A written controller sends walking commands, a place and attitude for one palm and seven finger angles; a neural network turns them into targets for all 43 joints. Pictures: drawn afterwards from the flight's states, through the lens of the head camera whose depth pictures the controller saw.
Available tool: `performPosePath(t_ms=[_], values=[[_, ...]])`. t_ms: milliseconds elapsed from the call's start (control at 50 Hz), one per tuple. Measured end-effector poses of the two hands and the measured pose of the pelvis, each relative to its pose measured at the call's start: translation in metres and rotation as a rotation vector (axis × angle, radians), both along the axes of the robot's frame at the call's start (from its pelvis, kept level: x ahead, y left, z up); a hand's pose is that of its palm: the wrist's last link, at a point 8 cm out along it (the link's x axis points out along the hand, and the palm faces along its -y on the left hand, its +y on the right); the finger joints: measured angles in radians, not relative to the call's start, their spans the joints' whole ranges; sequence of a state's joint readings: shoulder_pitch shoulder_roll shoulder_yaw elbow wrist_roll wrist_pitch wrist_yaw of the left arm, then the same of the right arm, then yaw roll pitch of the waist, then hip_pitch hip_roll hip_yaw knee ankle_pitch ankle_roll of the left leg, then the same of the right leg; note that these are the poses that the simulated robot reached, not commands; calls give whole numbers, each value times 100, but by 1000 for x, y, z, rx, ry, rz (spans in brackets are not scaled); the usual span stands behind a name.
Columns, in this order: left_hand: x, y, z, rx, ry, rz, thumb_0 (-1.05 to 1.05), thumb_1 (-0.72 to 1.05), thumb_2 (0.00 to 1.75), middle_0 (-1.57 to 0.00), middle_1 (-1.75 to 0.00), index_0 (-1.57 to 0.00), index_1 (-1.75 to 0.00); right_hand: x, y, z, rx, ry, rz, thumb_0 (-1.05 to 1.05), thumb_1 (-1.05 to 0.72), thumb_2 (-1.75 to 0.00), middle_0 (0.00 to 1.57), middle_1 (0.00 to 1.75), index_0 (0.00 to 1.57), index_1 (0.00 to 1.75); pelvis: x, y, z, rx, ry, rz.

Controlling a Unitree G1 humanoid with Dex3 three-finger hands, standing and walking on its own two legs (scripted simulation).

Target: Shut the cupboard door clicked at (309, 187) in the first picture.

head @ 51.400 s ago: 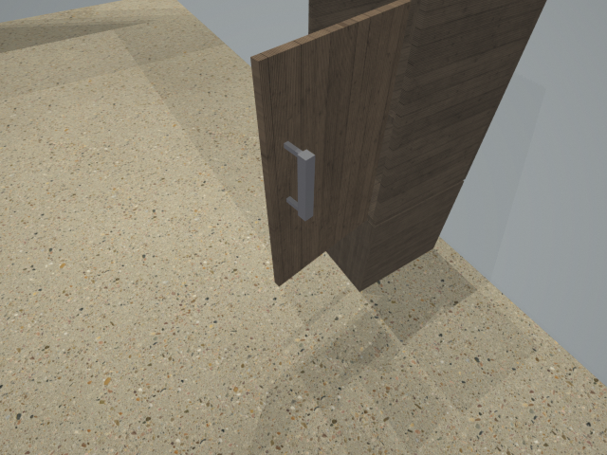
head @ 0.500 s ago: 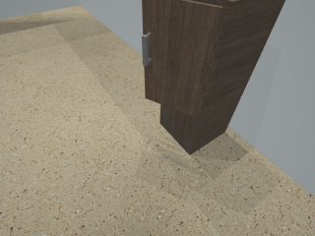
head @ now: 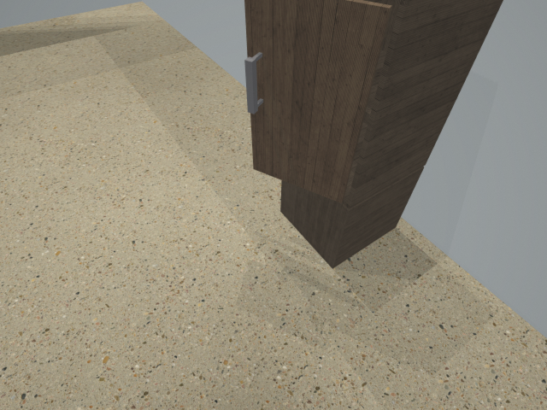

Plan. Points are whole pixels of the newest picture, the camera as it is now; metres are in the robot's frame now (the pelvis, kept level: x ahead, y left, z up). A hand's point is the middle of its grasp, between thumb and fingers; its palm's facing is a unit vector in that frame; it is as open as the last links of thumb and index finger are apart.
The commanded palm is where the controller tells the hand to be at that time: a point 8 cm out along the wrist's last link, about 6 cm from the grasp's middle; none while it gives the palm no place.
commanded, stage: look to check the result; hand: left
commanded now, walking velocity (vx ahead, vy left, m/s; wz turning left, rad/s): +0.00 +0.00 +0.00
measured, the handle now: (255, 83) +0.91 +0.10 +0.01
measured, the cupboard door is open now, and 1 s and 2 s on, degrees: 27 27 27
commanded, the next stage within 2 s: walk to a spot facing it in 0.12 s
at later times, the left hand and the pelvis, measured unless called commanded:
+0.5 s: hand out of the picture +0.02 +0.20 -0.19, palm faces +0.14 -0.97 -0.22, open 7.4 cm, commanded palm none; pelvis +0.01 +0.00 -0.01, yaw +6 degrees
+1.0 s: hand out of the picture +0.03 +0.24 -0.16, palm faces +0.38 -0.88 -0.29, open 7.4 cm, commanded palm none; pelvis +0.00 +0.00 -0.01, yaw +24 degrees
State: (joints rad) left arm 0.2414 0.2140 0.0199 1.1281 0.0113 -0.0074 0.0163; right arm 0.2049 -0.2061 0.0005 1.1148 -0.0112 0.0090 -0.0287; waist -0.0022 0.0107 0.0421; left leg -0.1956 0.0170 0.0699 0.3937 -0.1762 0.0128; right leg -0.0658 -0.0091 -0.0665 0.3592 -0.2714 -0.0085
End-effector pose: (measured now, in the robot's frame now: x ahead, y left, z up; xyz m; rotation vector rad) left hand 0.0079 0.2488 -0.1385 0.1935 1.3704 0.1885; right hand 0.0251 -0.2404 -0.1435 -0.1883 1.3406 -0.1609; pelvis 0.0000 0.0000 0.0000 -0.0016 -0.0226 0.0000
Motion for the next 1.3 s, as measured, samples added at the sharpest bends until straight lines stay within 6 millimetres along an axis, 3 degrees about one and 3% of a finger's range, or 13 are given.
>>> performPosePath(t_ms=[340, 500, 620, 760, 880, 1020, 1120, 1220, 1300], values=[[6, -9, -4, -11, 1, 20, 0, 91, 90, -20, -30, -20, -30, 21, -12, 4, -28, -16, 18, 1, -91, -90, 20, 30, 20, 30, 9, -5, -1, 2, 2, 16], [-3, -5, -18, -20, -39, 111, 0, 91, 90, -20, -30, -20, -30, 20, 2, -9, -16, 41, 69, 1, -91, -90, 20, 30, 20, 30, 5, 2, -14, -22, -11, 107], [-16, 17, -40, -35, -49, 191, 0, 91, 90, -20, -30, -20, -30, 39, 22, -14, -36, 18, 147, 1, -91, -90, 20, 30, 20, 30, 3, 20, -30, -18, -16, 193], [-13, 41, -13, 3, -89, 231, 0, 91, 90, -20, -30, -20, -30, 53, 36, 0, -34, 17, 238, 1, -91, -90, 21, 30, 20, 30, -6, 28, -12, -30, 31, 261], [-7, 49, 5, 52, -159, 274, 0, 91, 90, -20, -30, -19, -30, 77, 32, 8, -34, 7, 304, 1, -91, -90, 21, 30, 20, 30, -3, 19, -4, -41, 61, 330], [-7, 26, 14, 92, -207, 341, 0, 91, 90, -20, -30, -19, -30, 118, 11, 1, -25, -19, 382, 1, -91, -90, 21, 30, 20, 30, 7, -8, -7, -31, 65, 429], [-30, -3, 17, 123, -187, 414, 0, 91, 90, -20, -30, -20, -30, 157, 2, -10, -6, -41, 443, 1, -91, -90, 20, 30, 20, 30, 14, -26, -11, -6, 62, 501], [-56, -30, 20, 104, -126, 501, 0, 91, 90, -20, -30, -20, -30, 186, 12, -5, 20, -55, 520, 1, -91, -90, 20, 30, 20, 30, 23, -30, -4, 19, 58, 577], [-75, -45, 16, 86, -118, 585, 0, 91, 90, -20, -30, -20, -30, 206, 35, -3, 31, -46, 615, 1, -91, -90, 20, 30, 19, 30, 27, -30, -4, 32, 54, 646]])
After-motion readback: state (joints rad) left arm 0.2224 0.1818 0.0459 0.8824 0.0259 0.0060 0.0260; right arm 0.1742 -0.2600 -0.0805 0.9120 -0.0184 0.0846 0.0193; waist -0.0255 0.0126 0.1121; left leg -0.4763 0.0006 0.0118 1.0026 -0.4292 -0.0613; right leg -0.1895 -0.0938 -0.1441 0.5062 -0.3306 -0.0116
